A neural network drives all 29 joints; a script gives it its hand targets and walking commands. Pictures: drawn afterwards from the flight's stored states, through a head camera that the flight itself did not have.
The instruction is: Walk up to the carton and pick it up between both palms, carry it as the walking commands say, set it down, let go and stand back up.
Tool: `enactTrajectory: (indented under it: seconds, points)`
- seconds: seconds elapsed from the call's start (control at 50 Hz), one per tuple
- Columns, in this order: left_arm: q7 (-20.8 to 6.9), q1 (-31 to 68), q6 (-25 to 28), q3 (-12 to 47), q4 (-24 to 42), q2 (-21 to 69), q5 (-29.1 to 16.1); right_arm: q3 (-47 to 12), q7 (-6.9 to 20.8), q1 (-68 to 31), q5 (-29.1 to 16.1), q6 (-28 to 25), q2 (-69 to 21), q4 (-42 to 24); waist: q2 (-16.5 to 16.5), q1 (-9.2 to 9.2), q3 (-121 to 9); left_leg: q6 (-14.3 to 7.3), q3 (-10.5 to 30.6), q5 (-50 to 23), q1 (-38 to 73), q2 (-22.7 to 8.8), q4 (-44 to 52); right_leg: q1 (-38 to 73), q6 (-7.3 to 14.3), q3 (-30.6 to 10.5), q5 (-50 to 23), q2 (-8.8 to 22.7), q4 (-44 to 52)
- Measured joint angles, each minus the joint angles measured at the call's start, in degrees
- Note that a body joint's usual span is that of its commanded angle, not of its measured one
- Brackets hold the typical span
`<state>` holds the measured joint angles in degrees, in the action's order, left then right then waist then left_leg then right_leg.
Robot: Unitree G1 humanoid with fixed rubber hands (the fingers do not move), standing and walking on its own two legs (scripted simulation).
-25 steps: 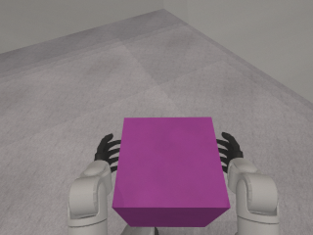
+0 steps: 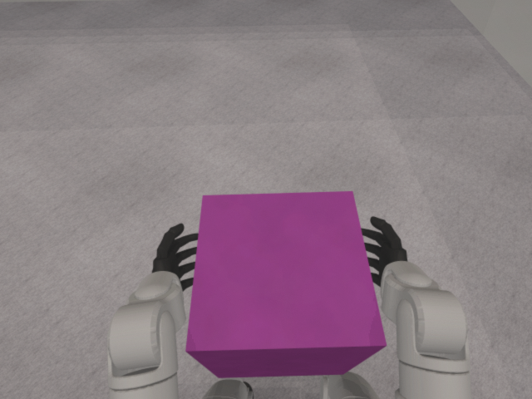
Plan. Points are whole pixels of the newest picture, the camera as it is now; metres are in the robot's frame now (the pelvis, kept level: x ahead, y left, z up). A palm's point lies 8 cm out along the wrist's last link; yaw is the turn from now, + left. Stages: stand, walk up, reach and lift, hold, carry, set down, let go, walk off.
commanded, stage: carry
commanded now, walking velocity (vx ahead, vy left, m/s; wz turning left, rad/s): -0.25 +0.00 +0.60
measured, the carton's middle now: (279, 293) +0.27 +0.02 -0.01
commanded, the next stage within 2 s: none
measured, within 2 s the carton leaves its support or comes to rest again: neither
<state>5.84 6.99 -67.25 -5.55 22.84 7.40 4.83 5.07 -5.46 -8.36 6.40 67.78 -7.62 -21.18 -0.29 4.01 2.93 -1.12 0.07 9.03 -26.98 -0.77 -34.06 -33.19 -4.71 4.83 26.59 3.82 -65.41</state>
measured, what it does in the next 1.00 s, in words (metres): walks backwards, turning left: right foot, then left foot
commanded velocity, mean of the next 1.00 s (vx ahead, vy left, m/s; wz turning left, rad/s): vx -0.25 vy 0.00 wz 0.60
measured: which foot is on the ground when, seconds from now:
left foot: down 0.00-0.18, up 0.20-0.54, down 0.56-0.96, up 0.98-1.00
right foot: up 0.00-0.16, down 0.18-0.56, up 0.58-0.92, down 0.94-1.00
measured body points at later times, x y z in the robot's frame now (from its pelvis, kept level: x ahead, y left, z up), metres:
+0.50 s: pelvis -0.21 +0.02 +0.00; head -0.20 +0.01 +0.45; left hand +0.04 +0.22 +0.09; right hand +0.11 -0.08 +0.09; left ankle -0.27 +0.16 -0.69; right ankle -0.11 -0.10 -0.72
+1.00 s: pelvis -0.42 -0.01 +0.00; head -0.40 -0.02 +0.45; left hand -0.26 +0.26 +0.08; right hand -0.10 +0.01 +0.07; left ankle -0.32 +0.15 -0.71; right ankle -0.38 -0.11 -0.73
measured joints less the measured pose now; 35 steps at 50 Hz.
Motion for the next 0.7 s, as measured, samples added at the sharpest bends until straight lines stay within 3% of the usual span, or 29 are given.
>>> enactTrajectory:
  seconds: [0.08, 0.16, 0.2, 0.22, 0.26, 0.32, 0.38, 0.44, 0.5, 0.56, 0.58, 0.62, 0.7]
  points:
    - [0.1, 0.9, 0.3, -0.2, 1.2, 0.1, -0.6, 0.0, 0.1, -0.3, 0.3, -0.1, 0.0, -2.0, 1.2, -0.20, -1.5, -0.4, 1.1, -5.6, -2.1, 1.2, 4.3, 5.7, 0.5, -0.6, 1.6, -2.9, 8.9]
    - [-0.3, 2.2, 0.1, -0.4, 0.1, 0.2, -0.4, 0.6, 0.1, -1.0, 0.8, 0.7, -0.1, -2.1, 3.3, -2.00, -3.5, 0.0, 2.7, -11.9, -3.8, 1.8, 9.3, 14.2, 2.0, 0.9, 3.6, -4.7, 23.5]
    - [-0.6, 2.6, 0.3, 0.1, -1.4, 0.3, 0.1, 1.3, 0.2, -1.1, 1.0, 1.2, -0.1, -2.0, 5.7, -3.47, -3.5, 1.7, 4.3, -13.6, -4.3, 1.6, 11.4, 18.2, 4.0, 3.7, -2.8, -5.4, 32.6]
    - [-0.9, 2.6, 0.2, 0.5, -2.2, 0.4, 0.6, 1.5, 0.2, -0.5, 1.1, 1.4, 0.0, -1.9, 5.7, -3.98, -3.2, 3.2, 4.1, -5.4, -5.5, 2.4, 7.0, 18.0, 5.4, 4.6, -6.3, -4.6, 33.2]
    - [-1.0, 1.6, -0.7, 1.1, -2.5, 0.2, 1.0, 1.1, 0.1, 1.0, 0.9, 1.9, 0.2, -1.6, 3.3, -4.74, -3.2, 4.3, 0.4, 8.9, -10.0, 3.7, -11.3, 17.2, 6.6, 4.8, -8.7, -1.6, 32.8]
    - [-1.2, 0.7, -1.8, 1.4, -1.8, 0.1, 1.6, 0.9, -0.3, 1.2, 0.1, 2.8, 0.2, -1.4, 1.3, -6.23, -2.8, 4.2, -1.2, 13.3, -12.1, 3.1, -32.5, 17.0, 6.1, 5.4, -10.8, 1.7, 34.2]
    - [-1.6, 1.7, -2.0, 0.6, -1.2, 0.3, 2.0, 1.2, -0.8, -0.2, -0.5, 2.8, 0.1, -1.5, -0.1, -7.32, -2.6, 4.8, -1.8, 15.0, -8.5, 0.5, -35.4, 15.3, 5.4, 6.5, -12.4, 4.6, 33.6]
    - [-1.8, 3.1, -1.6, 0.2, -1.2, 0.4, 2.5, 1.9, -0.9, -1.9, -0.7, 2.5, -0.1, -1.3, -1.0, -7.80, -3.2, 4.7, -3.3, 17.7, -2.4, -2.0, -26.4, 12.4, 4.8, 8.0, -13.3, 7.6, 31.6]
    - [-1.9, 4.0, -1.2, 0.4, -2.0, 0.6, 3.1, 3.1, -0.8, -3.0, -0.8, 2.4, -0.3, -0.7, -1.3, -7.62, -3.9, 4.0, -5.0, 16.7, 3.8, -3.1, -14.3, 9.4, 3.9, 9.9, -14.4, 10.5, 29.5]
    - [-2.0, 3.9, -0.8, 0.4, -2.8, 0.5, 3.5, 3.3, -0.4, -3.6, -0.4, 2.1, -0.5, 0.7, -1.5, -7.01, -4.6, 3.2, -5.9, 8.8, 8.7, -2.4, -1.2, 5.8, 2.2, 11.3, -15.1, 13.6, 25.9]
    - [-2.0, 3.4, -0.6, -0.2, -3.1, 0.4, 3.5, 2.6, -0.3, -3.5, -0.2, 1.4, -0.5, 2.0, -2.2, -6.36, -4.4, 2.6, -5.6, 8.3, 7.0, -1.7, -2.4, 4.0, 0.7, 9.8, -9.4, 13.7, 23.2]
    - [-1.9, 2.2, -1.1, -1.1, -3.1, 0.3, 3.1, 1.1, -0.3, -2.8, 0.1, 0.9, -0.4, 3.8, -1.9, -4.70, -3.2, 1.6, -4.2, 7.8, 4.6, -1.6, -3.7, 0.3, -0.6, 5.4, 2.0, 10.3, 13.5]
    - [-0.7, 0.6, -1.4, -0.6, -1.7, 0.1, 1.2, 0.4, 0.1, -1.3, 0.3, 1.2, -0.1, 2.4, -0.5, -1.40, -1.7, 0.7, -1.0, 3.1, 1.8, -1.0, -1.0, -3.3, -0.7, 1.5, 1.1, 4.0, -1.4]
